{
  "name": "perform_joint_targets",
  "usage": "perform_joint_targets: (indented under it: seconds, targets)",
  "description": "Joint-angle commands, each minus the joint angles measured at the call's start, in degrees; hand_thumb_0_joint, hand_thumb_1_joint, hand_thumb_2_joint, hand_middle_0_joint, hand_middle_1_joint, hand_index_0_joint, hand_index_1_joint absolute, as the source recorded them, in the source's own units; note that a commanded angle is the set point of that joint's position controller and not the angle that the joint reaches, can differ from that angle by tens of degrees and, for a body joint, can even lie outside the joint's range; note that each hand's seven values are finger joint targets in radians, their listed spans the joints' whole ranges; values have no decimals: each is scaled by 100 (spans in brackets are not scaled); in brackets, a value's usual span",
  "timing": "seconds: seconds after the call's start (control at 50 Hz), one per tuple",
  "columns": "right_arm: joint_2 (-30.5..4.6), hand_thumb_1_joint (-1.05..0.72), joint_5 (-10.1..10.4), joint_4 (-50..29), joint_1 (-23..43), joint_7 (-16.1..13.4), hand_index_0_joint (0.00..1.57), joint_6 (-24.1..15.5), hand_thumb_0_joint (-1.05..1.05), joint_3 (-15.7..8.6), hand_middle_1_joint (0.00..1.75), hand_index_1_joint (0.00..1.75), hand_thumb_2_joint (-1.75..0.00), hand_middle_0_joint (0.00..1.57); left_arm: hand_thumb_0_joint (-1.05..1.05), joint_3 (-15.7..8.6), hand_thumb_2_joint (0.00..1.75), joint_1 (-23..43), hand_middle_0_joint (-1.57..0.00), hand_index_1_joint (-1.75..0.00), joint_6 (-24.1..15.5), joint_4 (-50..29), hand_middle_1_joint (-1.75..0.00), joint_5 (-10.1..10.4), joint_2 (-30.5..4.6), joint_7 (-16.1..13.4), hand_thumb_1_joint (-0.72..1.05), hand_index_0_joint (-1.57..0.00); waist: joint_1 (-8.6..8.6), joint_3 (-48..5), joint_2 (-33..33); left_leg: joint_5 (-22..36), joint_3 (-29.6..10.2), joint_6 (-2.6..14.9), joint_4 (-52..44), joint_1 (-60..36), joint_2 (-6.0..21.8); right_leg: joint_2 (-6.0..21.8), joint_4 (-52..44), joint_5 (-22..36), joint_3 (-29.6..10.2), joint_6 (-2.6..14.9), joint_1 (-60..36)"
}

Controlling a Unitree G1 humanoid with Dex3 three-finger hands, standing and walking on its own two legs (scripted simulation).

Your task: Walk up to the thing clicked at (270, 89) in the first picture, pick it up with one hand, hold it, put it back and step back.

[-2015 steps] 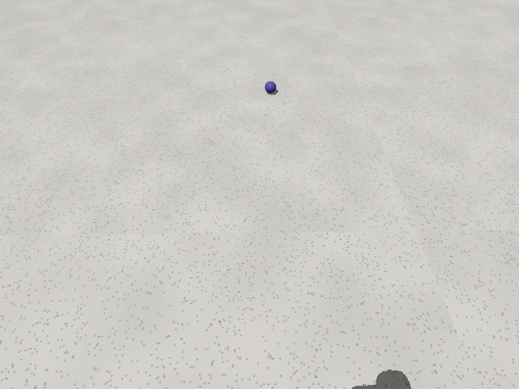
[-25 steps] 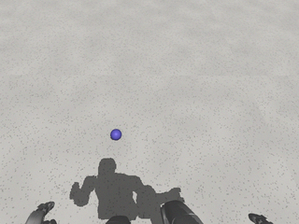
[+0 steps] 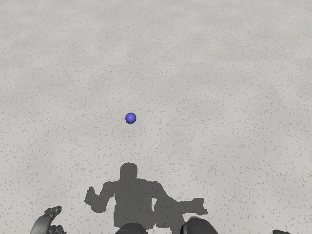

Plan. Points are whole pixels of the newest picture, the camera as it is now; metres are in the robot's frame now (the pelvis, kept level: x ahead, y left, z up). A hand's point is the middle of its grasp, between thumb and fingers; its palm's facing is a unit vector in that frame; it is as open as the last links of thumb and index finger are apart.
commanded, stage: step back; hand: left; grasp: from above
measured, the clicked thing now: (130, 118) +0.89 +0.23 -0.71
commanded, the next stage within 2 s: stand in 1.52 s
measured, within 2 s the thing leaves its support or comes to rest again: neither
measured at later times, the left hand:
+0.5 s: hand out of the picture -0.11 +0.24 -0.13, palm faces -0.04 -0.91 -0.41, open 7.4 cm
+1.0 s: hand out of the picture -0.12 +0.24 -0.13, palm faces +0.03 -0.92 -0.38, open 7.4 cm
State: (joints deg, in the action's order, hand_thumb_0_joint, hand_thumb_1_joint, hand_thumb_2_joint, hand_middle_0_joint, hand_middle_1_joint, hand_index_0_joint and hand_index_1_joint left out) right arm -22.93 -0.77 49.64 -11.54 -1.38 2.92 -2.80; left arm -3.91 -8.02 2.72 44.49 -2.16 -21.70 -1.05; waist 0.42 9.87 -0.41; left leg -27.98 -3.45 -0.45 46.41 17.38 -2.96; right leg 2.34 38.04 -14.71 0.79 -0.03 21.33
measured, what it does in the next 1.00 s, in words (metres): walks backwards: left foot, then right foot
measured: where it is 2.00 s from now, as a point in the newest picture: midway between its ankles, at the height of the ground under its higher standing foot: outside the picture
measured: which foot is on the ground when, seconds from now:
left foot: up 0.00-0.00, down 0.02-0.38, up 0.40-0.64, down 0.66-0.92, up 0.94-1.00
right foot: down 0.00-0.04, up 0.06-0.34, down 0.36-1.00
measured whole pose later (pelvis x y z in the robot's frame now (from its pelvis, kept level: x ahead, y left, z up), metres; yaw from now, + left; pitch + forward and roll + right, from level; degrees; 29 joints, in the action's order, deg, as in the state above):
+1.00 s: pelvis -0.18 -0.03 +0.01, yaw +0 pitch -4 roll -1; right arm -21.2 -1.4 56.8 -13.7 0.4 0.8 -2.8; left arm -4.2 -11.9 -1.9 56.5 -2.3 -20.8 1.0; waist 1.1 3.3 -1.5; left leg -27.1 -5.7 0.4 47.5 18.2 -0.8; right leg -0.5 32.7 -15.7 2.8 2.2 13.7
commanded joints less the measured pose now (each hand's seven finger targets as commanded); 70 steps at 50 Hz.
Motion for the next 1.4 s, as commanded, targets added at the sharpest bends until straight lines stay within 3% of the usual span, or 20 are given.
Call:
perform_joint_targets:
  seconds: [0.0, 0.04, 0.06, 0.12, 0.26, 0.32, 0.36, 0.38, 0.44, 0.54, 0.62, 0.68, 0.74, 0.86, 0.9, 0.92, 1.14, 1.2, 1.28, 1.38]
  targets:
    - [-1083, -90, -130, -242, -406, -33, 20, -230, 0, -411, 30, 30, -90, 20, 0, -276, 90, 20, -20, -30, 5, -490, -30, 100, -1212, -70, 90, -20, -51, -1373, 501, 1812, -266, 277, -2481, -800, 490, 745, 124, 1482, -1032, 547, -565]
    - [-2189, -90, -145, -486, -2, 39, 20, -214, 0, -596, 30, 30, -90, 20, 0, -324, 90, 337, -20, -30, 13, -568, -30, 134, -1189, -152, 90, -20, -317, -1262, -1380, 3160, -2779, 1730, -2792, -86, 2655, -616, 2285, -2405, -609, 68, 404]
    - [-1974, -90, -156, -447, 153, 22, 20, -256, 0, -583, 30, 30, -90, 20, 0, -380, 90, 471, -20, -30, 33, -426, -30, 83, -1286, -169, 90, -20, -274, -1034, -930, 3167, -2639, 1810, -2794, 431, 2601, -676, 3143, -2304, -1164, 89, 156]
    - [-1363, -90, -144, -535, 699, -63, 20, -263, 0, -353, 30, 30, -90, 20, 0, -355, 90, -198, -20, -30, 25, -117, -30, 199, -1204, -120, 90, -20, 216, -1025, -591, 3810, -1126, 1401, -2179, -146, 1845, -704, 3667, -1549, -1093, 86, 555]
    - [-1375, -90, -176, -477, 248, 4, 20, -159, 0, -388, 30, 30, -90, 20, 0, -291, 90, -193, -20, -30, -157, 31, -30, 110, -1032, 28, 90, -20, -195, -1383, -1040, 2440, -864, 1267, -1961, -1025, 1580, -385, 320, -1449, -228, -52, -185]
    - [-1377, -90, -75, -434, 405, 61, 20, -39, 0, -352, 30, 30, -90, 20, 0, -331, 90, -938, -20, -30, -286, 561, -30, 17, -1072, 16, 90, -20, 130, -1571, -828, 1508, -541, 849, -1418, -139, 1304, -447, -1609, -366, -28, 211, -1532]
    - [-879, -90, -26, -631, 742, 18, 20, -65, 0, -244, 30, 30, -90, 20, 0, -583, 90, -620, -20, -30, -294, 401, -30, -50, -2057, 16, 90, -20, 378, -1013, 1334, -464, -218, 122, 250, 1244, 11, 1702, -2281, -1962, -3119, 1234, -436]
    - [-1166, -90, -60, -575, 804, -8, 20, -27, 0, -362, 30, 30, -90, 20, 0, -598, 90, -66, -20, -30, -310, 216, -30, -75, -2298, -7, 90, -20, 314, -408, 1334, -489, -761, -31, 1274, 813, 187, 2311, -2710, -2688, -3769, 1670, 961]
    - [-1067, -90, 2, -193, 275, 46, 20, -110, 0, -310, 30, 30, -90, 20, 0, -446, 90, 423, -20, -30, -390, 187, -30, -45, -1566, -42, 90, -20, -108, -362, 560, 397, -619, 12, 1628, 991, -127, 1129, -1947, -1439, -1784, 1052, 243]
    - [-1005, -90, -137, -142, 355, 189, 20, -266, 0, -289, 30, 30, -90, 20, 0, -495, 90, -181, -20, -30, -461, 376, -30, -112, -1611, 33, 90, -20, 325, -549, 1034, -45, -121, -93, -181, 972, 233, 1114, -1995, -2744, -1838, 993, -811]
    - [-886, -90, -121, 242, -122, 174, 20, -452, 0, -331, 30, 30, -90, 20, 0, -322, 90, -194, -20, -30, -335, 423, -30, -23, -1429, 107, 90, -20, 44, -772, 765, 760, 375, 114, -2655, -855, 33, 798, -1247, -1510, -1122, 737, -413]
    - [-1891, -90, -155, 247, -235, 155, 20, -510, 0, -572, 30, 30, -90, 20, 0, -315, 90, 323, -20, -30, -341, 437, -30, 72, -1368, 104, 90, -20, -298, -475, -761, -2326, -3185, 1444, -3712, -280, 2243, -78, 1194, -1825, -237, 121, 759]
    - [-1364, -90, -165, 184, 107, 135, 20, -609, 0, -384, 30, 30, -90, 20, 0, -246, 90, -75, -20, -30, -423, 574, -30, 131, -1155, 169, 90, -20, -13, -445, -586, -498, -1960, 1144, -3228, -728, 1683, 83, 843, -1245, -370, 141, 729]
    - [-1065, -90, -70, 155, 281, 194, 20, -383, 0, -287, 30, 30, -90, 20, 0, -329, 90, -669, -20, -30, -547, 1017, -30, 37, -1046, 116, 90, -20, 262, -772, -621, 3, -679, 600, -2012, 636, 1046, -408, -1368, -249, 183, 151, -1839]
    - [-578, -90, -36, -11, 373, 140, 20, -379, 0, -144, 30, 30, -90, 20, 0, -485, 90, -943, -20, -30, -613, 1027, -30, -63, -1792, 36, 90, -20, 491, -820, 1125, -417, -100, 197, 55, 1919, -132, 1430, -2602, -2254, -2891, 838, -2119]
    - [-963, -90, -97, 66, 324, 76, 20, -355, 0, -272, 30, 30, -90, 20, 0, -518, 90, -545, -20, -30, -610, 864, -30, -51, -1982, 59, 90, -20, 371, -319, 691, -537, -443, 115, 652, 1502, 210, 2180, -2829, -3096, -3442, 1330, -907]
    - [-771, -90, -115, 611, -135, 96, 20, -523, 0, -258, 30, 30, -90, 20, 0, -118, 90, 76, -20, -30, -515, 760, -30, 156, -1114, 73, 90, -20, -70, -1088, 453, 2286, 161, 158, -2222, -1020, 465, 730, -677, 1714, -391, 454, -496]
    - [-1365, -90, -75, 467, 529, 79, 20, -538, 0, -272, 30, 30, -90, 20, 0, -88, 90, -10, -20, -30, -397, 945, -30, 266, -1033, 61, 90, -20, 143, -1189, -523, 1793, -1287, 990, -2543, -62, 1760, -62, -380, -912, -49, 119, -1056]
    - [-1020, -90, -30, 598, 859, 80, 20, -492, 0, -129, 30, 30, -90, 20, 0, -47, 90, -22, -20, -30, -486, 1204, -30, 204, -1131, 57, 90, -20, 158, -1121, -607, 2151, -584, 369, -2331, -178, 1203, 241, -1095, 353, -331, 237, -1277]
    - [-930, -90, 6, 838, 931, 68, 20, -494, 0, -115, 30, 30, -90, 20, 0, -41, 90, 266, -20, -30, -509, 1364, -30, 207, -1157, 37, 90, -20, 17, -1482, -289, 3239, -251, 293, -2181, -800, 1122, 403, -1318, 1365, -368, 201, -1474]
